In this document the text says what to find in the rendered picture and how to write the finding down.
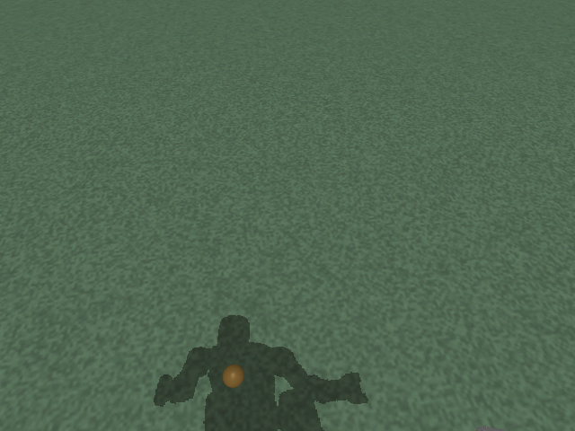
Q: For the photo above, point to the ball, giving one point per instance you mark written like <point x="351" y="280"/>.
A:
<point x="233" y="376"/>

